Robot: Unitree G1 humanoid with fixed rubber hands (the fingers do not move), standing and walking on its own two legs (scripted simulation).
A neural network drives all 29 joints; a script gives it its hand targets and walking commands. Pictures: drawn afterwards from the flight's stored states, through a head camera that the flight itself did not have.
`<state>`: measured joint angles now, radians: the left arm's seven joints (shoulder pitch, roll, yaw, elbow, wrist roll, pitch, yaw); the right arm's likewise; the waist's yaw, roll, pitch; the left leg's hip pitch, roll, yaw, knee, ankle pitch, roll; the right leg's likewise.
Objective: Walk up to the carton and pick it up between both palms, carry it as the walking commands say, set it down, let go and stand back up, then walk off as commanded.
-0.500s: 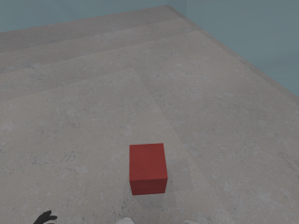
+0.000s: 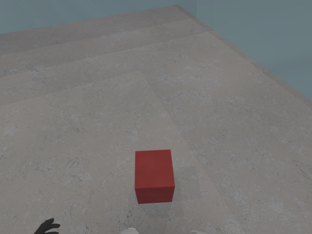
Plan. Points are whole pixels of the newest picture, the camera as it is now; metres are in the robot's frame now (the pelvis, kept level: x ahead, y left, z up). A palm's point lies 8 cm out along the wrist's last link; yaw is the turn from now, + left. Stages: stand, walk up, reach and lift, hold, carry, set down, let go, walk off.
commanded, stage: walk up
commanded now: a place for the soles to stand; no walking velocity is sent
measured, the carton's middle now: (154, 177) +0.53 +0.05 -0.59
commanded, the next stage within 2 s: none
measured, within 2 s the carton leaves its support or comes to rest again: neither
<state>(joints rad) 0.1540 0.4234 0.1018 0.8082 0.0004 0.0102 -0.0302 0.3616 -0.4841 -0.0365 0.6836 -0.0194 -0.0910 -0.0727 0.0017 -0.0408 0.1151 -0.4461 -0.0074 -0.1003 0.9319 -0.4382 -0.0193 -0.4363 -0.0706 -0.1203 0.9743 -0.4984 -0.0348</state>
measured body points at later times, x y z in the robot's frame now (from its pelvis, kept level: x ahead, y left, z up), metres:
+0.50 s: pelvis +0.00 +0.00 +0.00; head +0.03 +0.01 +0.45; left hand +0.12 +0.33 -0.10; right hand +0.09 -0.34 -0.07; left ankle +0.05 +0.16 -0.67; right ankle +0.03 -0.09 -0.69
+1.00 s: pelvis +0.00 +0.01 +0.00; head +0.03 +0.02 +0.45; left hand +0.13 +0.34 -0.10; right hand +0.09 -0.34 -0.07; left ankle +0.05 +0.17 -0.68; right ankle +0.03 -0.09 -0.68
